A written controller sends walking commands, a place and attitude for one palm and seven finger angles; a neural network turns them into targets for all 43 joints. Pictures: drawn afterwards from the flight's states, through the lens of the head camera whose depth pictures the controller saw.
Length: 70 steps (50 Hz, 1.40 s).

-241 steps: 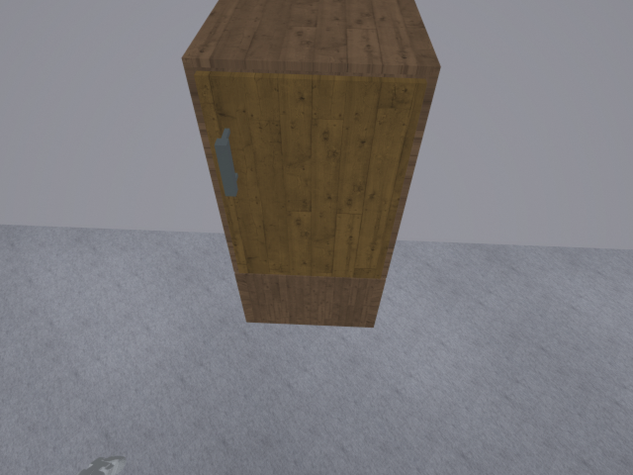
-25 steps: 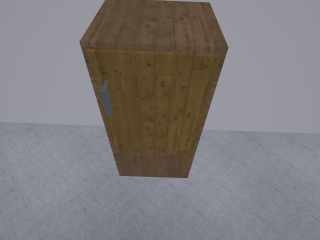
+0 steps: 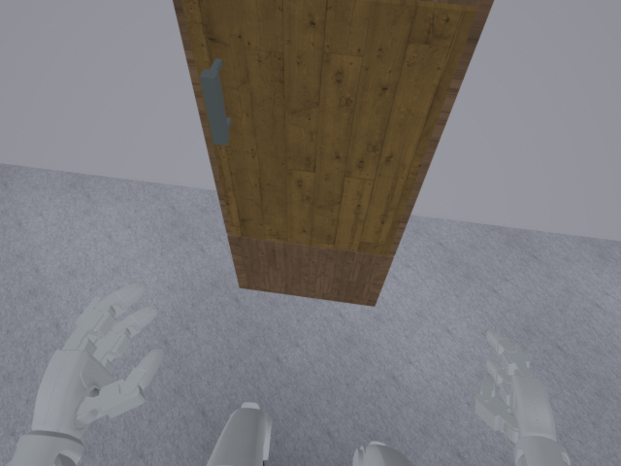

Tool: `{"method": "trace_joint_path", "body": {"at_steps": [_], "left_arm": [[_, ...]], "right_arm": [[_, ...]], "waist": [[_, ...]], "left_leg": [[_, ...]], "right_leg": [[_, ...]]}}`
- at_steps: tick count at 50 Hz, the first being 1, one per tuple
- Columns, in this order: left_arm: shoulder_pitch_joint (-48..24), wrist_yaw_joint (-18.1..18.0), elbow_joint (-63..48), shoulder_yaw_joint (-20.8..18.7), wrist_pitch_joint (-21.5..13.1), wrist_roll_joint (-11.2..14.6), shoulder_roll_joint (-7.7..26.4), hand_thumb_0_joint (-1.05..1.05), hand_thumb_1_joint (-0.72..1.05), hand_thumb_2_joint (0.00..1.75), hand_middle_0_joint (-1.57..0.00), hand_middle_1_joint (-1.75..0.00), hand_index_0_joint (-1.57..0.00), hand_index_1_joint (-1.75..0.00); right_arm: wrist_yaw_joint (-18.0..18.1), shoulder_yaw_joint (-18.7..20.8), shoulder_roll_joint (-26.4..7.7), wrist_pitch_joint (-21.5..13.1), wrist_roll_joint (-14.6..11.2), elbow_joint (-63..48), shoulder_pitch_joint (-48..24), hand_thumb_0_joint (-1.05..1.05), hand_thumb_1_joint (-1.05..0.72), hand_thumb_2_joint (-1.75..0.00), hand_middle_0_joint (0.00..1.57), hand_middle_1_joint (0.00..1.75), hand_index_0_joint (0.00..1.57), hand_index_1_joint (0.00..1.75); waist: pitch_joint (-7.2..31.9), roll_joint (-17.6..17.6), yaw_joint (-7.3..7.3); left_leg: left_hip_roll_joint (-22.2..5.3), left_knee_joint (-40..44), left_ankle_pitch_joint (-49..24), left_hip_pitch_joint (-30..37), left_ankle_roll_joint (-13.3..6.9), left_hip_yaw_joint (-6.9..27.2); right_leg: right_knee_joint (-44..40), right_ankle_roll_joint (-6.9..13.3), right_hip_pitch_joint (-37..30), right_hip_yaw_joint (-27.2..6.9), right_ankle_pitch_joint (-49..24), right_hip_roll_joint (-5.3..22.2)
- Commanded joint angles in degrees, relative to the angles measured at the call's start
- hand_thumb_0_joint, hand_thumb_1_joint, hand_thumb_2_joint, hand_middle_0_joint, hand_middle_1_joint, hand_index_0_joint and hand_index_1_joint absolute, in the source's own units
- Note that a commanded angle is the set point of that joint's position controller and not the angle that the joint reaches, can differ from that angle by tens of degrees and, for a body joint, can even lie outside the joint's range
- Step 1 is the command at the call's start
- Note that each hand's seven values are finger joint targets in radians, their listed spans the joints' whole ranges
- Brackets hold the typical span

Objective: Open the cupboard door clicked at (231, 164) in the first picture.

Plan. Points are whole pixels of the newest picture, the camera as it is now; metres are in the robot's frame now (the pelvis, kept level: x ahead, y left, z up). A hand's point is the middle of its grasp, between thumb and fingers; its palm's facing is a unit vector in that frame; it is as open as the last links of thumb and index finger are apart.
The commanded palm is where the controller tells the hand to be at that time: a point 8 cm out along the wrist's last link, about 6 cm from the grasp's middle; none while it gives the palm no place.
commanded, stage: raise the hand with hooked fingers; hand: left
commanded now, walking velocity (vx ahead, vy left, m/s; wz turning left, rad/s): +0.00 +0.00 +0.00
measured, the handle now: (219, 102) +0.64 +0.23 +0.09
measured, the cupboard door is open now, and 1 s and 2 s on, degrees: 0 0 0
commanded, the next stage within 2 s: move the hooked fingers beside the handle in 1.62 s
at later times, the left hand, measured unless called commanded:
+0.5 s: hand (117, 312) +0.26 +0.26 +0.07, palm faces -0.03 -1.00 -0.05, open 11.9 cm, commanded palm +0.24 +0.31 +0.08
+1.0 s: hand (78, 272) +0.29 +0.30 +0.10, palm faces -0.02 -1.00 -0.05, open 13.9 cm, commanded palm +0.27 +0.35 +0.10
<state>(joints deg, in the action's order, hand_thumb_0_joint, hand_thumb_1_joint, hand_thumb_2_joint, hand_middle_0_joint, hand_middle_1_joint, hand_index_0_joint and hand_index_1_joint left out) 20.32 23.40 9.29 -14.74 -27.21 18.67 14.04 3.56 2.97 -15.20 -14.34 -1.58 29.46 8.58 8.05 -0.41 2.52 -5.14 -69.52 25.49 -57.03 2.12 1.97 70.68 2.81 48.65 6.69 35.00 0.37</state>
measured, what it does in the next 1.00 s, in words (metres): stands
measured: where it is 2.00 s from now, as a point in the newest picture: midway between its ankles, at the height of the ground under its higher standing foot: outside the picture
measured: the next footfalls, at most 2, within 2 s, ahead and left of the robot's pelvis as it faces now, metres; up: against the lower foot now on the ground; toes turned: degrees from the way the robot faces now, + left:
none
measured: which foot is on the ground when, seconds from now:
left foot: down 0.00-1.00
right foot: down 0.00-1.00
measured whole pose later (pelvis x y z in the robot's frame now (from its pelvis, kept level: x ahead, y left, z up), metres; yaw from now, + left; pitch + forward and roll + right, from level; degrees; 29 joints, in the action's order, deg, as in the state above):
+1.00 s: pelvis +0.01 +0.04 +0.04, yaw +0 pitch +12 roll -4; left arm 2.7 28.7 18.5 -22.5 -17.3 20.3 23.2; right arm 3.8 -2.8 -14.6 -11.1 -1.8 30.7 14.7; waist 6.3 1.2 0.1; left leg -4.0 -59.7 22.7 -49.6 -0.7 0.1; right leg 57.1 -0.6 40.2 5.2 29.1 0.9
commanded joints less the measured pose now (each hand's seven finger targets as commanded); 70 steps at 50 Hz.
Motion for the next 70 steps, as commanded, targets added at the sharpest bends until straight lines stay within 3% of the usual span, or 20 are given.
{"method": "trace_joint_path", "body": {"at_steps": [1, 3, 6, 9, 11, 15, 18, 21, 24, 29, 31, 33, 36, 39, 48, 54, 60, 64, 70], "left_arm": [[-15.0, -0.4, -18.6, -2.4, -3.7, 0.9, 10.9, 0.00, 0.32, 0.65, -0.24, -0.68, -0.24, -0.68], [-14.4, 0.6, -15.4, -3.4, -1.1, 0.7, 12.4, 0.00, 0.27, 0.63, -0.25, -0.70, -0.25, -0.70], [-11.3, 2.1, -11.3, -7.2, 3.4, 1.9, 15.0, 0.00, 0.20, 0.60, -0.25, -0.75, -0.25, -0.75], [-7.1, 2.1, -8.6, -11.1, 5.8, 3.7, 15.4, 0.00, 0.13, 0.57, -0.25, -0.80, -0.25, -0.80], [-7.3, 1.6, -9.5, -11.7, 5.2, 4.0, 15.1, 0.00, 0.08, 0.55, -0.26, -0.82, -0.26, -0.82], [-9.2, 0.7, -7.6, -10.7, 2.3, 3.7, 14.1, 0.00, -0.01, 0.51, -0.27, -0.88, -0.27, -0.88], [-11.3, 1.3, -6.7, -9.5, 0.5, 3.3, 14.1, 0.00, -0.08, 0.48, -0.27, -0.93, -0.27, -0.93], [-13.3, 2.1, -8.5, -9.1, -0.3, 3.3, 15.0, 0.00, -0.15, 0.45, -0.27, -0.98, -0.27, -0.98], [-13.4, 1.7, -9.4, -11.1, 0.4, 3.5, 17.0, 0.00, -0.22, 0.42, -0.28, -1.02, -0.28, -1.02], [-15.1, 0.9, -10.6, -10.4, 1.9, 3.0, 16.7, 0.00, -0.34, 0.37, -0.29, -1.10, -0.29, -1.10], [-15.6, 0.9, -8.9, -10.0, 3.1, 2.6, 16.5, 0.00, -0.38, 0.35, -0.29, -1.12, -0.29, -1.12], [-16.8, 0.9, -9.1, -10.1, 3.7, 2.3, 17.0, 0.00, -0.43, 0.33, -0.29, -1.15, -0.29, -1.15], [-19.0, 1.6, -7.1, -10.6, 4.9, 2.3, 17.8, 0.00, -0.50, 0.30, -0.30, -1.20, -0.30, -1.20], [-22.3, 2.7, -6.6, -11.2, 5.3, 2.5, 19.3, 0.00, -0.50, 0.30, -0.30, -1.20, -0.30, -1.20], [-27.7, 5.5, -2.5, -13.2, 6.4, 3.0, 22.3, 0.00, -0.50, 0.30, -0.30, -1.20, -0.30, -1.20], [-30.7, 7.0, 1.6, -15.5, 7.1, 4.1, 25.2, 0.00, -0.50, 0.30, -0.30, -1.20, -0.30, -1.20], [-29.3, 8.5, 3.7, -14.4, 7.1, 4.4, 23.8, 0.00, -0.50, 0.30, -0.30, -1.20, -0.30, -1.20], [-30.1, 7.5, 2.3, -15.9, 6.3, 4.3, 25.7, 0.00, -0.50, 0.30, -0.30, -1.20, -0.30, -1.20], [-30.8, 6.6, 1.9, -16.2, 5.0, 4.2, 25.6, 0.00, -0.50, 0.30, -0.30, -1.20, -0.30, -1.20]], "right_arm": [[1.9, 0.9, -5.9, -3.1, -0.2, -4.8, 2.3, 0.00, -0.90, -0.90, 0.20, 0.30, 0.20, 0.30], [2.2, 0.6, -6.2, -3.3, -0.3, -4.0, 2.3, 0.00, -0.90, -0.90, 0.20, 0.30, 0.20, 0.30], [2.2, 0.4, -6.4, -3.0, -0.5, -3.9, 1.9, 0.00, -0.90, -0.90, 0.20, 0.30, 0.20, 0.30], [1.8, 0.5, -5.5, -2.2, -0.4, -4.4, 1.3, 0.00, -0.90, -0.90, 0.20, 0.30, 0.20, 0.30], [1.3, 0.7, -5.3, -1.9, -0.4, -3.9, 1.9, 0.00, -0.90, -0.90, 0.20, 0.30, 0.20, 0.30], [0.8, 1.0, -5.8, -1.8, -0.2, -3.5, 2.7, 0.00, -0.90, -0.90, 0.20, 0.30, 0.20, 0.30], [0.9, 1.1, -6.8, -2.0, -0.3, -3.4, 4.0, 0.00, -0.90, -0.90, 0.20, 0.30, 0.20, 0.30], [1.1, 1.0, -7.5, -2.5, -0.5, -4.0, 4.9, 0.00, -0.90, -0.90, 0.20, 0.30, 0.20, 0.30], [1.0, 0.9, -7.8, -2.6, -0.5, -4.2, 5.4, 0.00, -0.90, -0.90, 0.20, 0.30, 0.20, 0.30], [0.7, 0.5, -8.2, -1.9, -0.6, -5.1, 5.5, 0.00, -0.90, -0.90, 0.20, 0.30, 0.20, 0.30], [0.7, 0.3, -8.3, -1.3, -0.7, -5.5, 5.6, 0.00, -0.90, -0.90, 0.20, 0.30, 0.20, 0.30], [0.6, 0.0, -8.5, -1.0, -0.7, -5.8, 5.7, 0.00, -0.90, -0.90, 0.20, 0.30, 0.20, 0.30], [0.6, -0.2, -8.7, -0.5, -0.6, -6.3, 6.0, 0.00, -0.90, -0.90, 0.20, 0.30, 0.20, 0.30], [0.8, -0.6, -8.9, -0.2, -0.5, -6.5, 6.1, 0.00, -0.90, -0.90, 0.20, 0.30, 0.20, 0.30], [1.2, -1.0, -9.2, 0.4, -0.7, -6.3, 6.2, 0.00, -0.90, -0.90, 0.20, 0.30, 0.20, 0.30], [1.5, -1.1, -9.5, 0.9, -0.8, -6.1, 6.7, 0.00, -0.90, -0.90, 0.20, 0.30, 0.20, 0.30], [1.0, -0.8, -9.5, 1.0, -0.9, -6.1, 7.4, 0.00, -0.90, -0.90, 0.20, 0.30, 0.20, 0.30], [0.8, -0.6, -9.6, 1.2, -0.8, -6.4, 7.4, 0.00, -0.90, -0.90, 0.20, 0.30, 0.20, 0.30], [0.9, -0.7, -9.3, 1.5, -0.9, -6.3, 7.5, 0.00, -0.90, -0.90, 0.20, 0.30, 0.20, 0.30]], "waist": [[8.3, 5.3, -5.47], [8.5, 5.2, -5.17], [11.1, 4.0, -3.02], [13.5, 1.5, -0.67], [13.7, 1.5, -0.87], [10.9, -1.5, -2.16], [10.0, 0.0, -2.90], [12.3, 3.2, -2.58], [13.7, 4.6, -1.93], [12.7, 7.5, -2.21], [10.9, 6.8, -2.90], [11.3, 8.0, -2.88], [11.2, 6.7, -3.10], [11.1, 8.3, -3.10], [12.4, 8.3, -3.08], [11.9, 6.2, -2.82], [13.0, 6.6, -2.71], [12.2, 6.6, -2.45], [12.9, 6.7, -2.79]], "left_leg": [[3.0, 5.8, -2.9, 11.3, -4.3, -1.3], [3.0, 6.3, -3.5, 10.9, -4.3, -1.1], [3.1, 7.5, -6.6, 11.3, -4.1, -0.9], [3.4, 8.7, -10.4, 11.8, -3.9, -0.8], [3.4, 9.7, -11.6, 12.8, -3.7, -1.0], [3.6, 10.6, -10.2, 12.4, -3.8, -1.0], [3.6, 11.8, -8.0, 14.4, -4.0, -1.2], [3.6, 13.5, -8.3, 18.0, -4.1, -0.9], [3.6, 14.8, -10.1, 20.2, -4.1, -0.4], [3.4, 17.4, -9.6, 23.8, -3.6, 0.5], [3.3, 18.6, -7.4, 23.9, -3.4, 0.7], [3.3, 19.2, -8.0, 25.1, -3.3, 1.0], [3.3, 19.7, -8.1, 25.4, -3.2, 1.3], [3.5, 19.6, -8.3, 25.9, -3.1, 1.2], [3.6, 20.4, -9.8, 27.9, -3.2, 1.0], [3.8, 20.3, -10.0, 26.3, -3.5, 0.3], [4.0, 19.8, -13.1, 27.0, -3.6, -0.5], [4.0, 19.7, -12.3, 26.1, -3.7, -0.5], [4.0, 19.9, -11.5, 26.0, -3.7, -0.8]], "right_leg": [[-20.3, -2.2, 1.0, -11.6, -2.0, -1.2], [-20.7, -2.4, 0.0, -11.4, -2.6, -1.0], [-21.0, -2.7, -4.4, -11.5, -6.5, -0.5], [-20.6, -3.4, -9.3, -11.3, -13.6, 0.0], [-20.2, -3.8, -9.5, -10.3, -16.7, 0.2], [-20.1, -3.7, -6.7, -9.1, -14.3, -0.3], [-20.4, -3.0, -3.5, -7.8, -9.0, -1.0], [-19.5, -2.3, -3.4, -6.1, -10.0, -1.5], [-18.6, -1.9, -4.5, -4.6, -13.1, -2.1], [-18.5, -1.4, -3.9, -2.6, -13.7, -2.6], [-19.5, -1.7, -3.2, -2.3, -12.5, -2.6], [-19.7, -1.5, -3.8, -2.0, -13.3, -2.6], [-20.2, -1.5, -4.3, -1.8, -13.6, -2.9], [-20.5, -1.2, -4.6, -2.0, -13.9, -3.1], [-22.0, -1.3, -5.9, -2.3, -14.9, -3.1], [-22.9, -1.2, -7.7, -2.9, -15.0, -3.4], [-23.0, -1.4, -8.4, -3.3, -18.3, -3.3], [-22.9, -1.3, -8.4, -3.5, -17.4, -3.3], [-22.9, -1.6, -8.6, -3.9, -16.9, -3.1]]}}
